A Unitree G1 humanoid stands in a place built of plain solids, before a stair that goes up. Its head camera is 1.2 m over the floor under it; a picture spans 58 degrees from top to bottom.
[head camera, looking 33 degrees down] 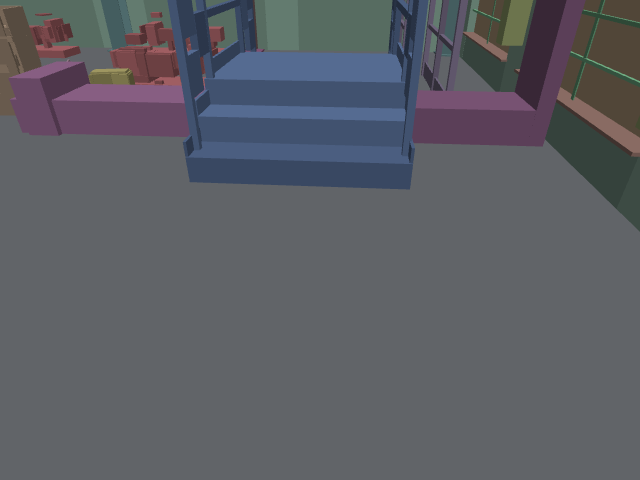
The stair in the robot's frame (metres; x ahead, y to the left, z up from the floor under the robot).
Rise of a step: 0.17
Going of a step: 0.28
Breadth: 1.40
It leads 4 degrees to the right of straight ahead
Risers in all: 3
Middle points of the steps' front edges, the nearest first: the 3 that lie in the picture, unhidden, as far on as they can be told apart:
2.47 0.14 0.17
2.75 0.12 0.34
3.03 0.10 0.51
